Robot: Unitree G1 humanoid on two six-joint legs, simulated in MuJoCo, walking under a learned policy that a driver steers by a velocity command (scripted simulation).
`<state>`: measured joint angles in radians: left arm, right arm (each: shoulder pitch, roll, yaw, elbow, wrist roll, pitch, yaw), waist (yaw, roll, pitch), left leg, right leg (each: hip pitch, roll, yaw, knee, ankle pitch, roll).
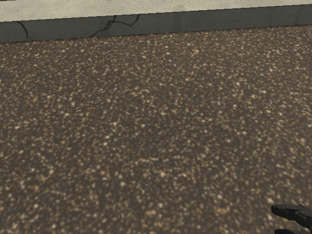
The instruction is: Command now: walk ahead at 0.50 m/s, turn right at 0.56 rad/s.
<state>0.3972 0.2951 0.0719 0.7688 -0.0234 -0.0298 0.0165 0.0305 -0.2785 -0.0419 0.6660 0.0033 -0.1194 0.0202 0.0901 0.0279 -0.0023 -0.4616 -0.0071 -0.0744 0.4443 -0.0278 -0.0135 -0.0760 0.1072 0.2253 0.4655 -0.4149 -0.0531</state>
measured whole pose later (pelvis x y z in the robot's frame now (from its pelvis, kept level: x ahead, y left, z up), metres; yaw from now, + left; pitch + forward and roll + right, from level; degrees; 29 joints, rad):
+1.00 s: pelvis +0.26 +0.02 +0.01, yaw +6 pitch +1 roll -3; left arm 0.07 0.31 0.10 0.80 0.01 0.04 0.05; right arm 0.26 -0.29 -0.06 0.77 -0.01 0.02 -0.02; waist -0.03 -0.03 0.04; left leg -0.29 0.00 -0.02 0.53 -0.26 0.05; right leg -0.54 0.00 0.01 1.04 -0.42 0.04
